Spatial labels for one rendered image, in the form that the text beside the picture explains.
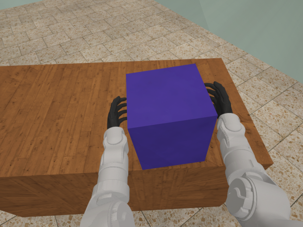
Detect carton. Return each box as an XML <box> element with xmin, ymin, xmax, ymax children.
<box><xmin>126</xmin><ymin>63</ymin><xmax>218</xmax><ymax>170</ymax></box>

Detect left robot upper arm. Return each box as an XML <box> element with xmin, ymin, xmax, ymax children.
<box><xmin>80</xmin><ymin>200</ymin><xmax>135</xmax><ymax>227</ymax></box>

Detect robot left forearm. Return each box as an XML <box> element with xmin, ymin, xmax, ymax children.
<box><xmin>85</xmin><ymin>127</ymin><xmax>130</xmax><ymax>212</ymax></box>

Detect robot right hand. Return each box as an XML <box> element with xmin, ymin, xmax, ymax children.
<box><xmin>204</xmin><ymin>81</ymin><xmax>233</xmax><ymax>119</ymax></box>

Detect robot left hand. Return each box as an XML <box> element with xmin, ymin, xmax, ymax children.
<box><xmin>107</xmin><ymin>96</ymin><xmax>127</xmax><ymax>129</ymax></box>

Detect pedestal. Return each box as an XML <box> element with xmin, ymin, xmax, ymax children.
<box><xmin>0</xmin><ymin>58</ymin><xmax>273</xmax><ymax>217</ymax></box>

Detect robot right forearm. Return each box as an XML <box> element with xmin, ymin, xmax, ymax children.
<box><xmin>217</xmin><ymin>113</ymin><xmax>278</xmax><ymax>186</ymax></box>

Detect right robot upper arm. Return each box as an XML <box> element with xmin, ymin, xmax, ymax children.
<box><xmin>225</xmin><ymin>176</ymin><xmax>303</xmax><ymax>227</ymax></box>

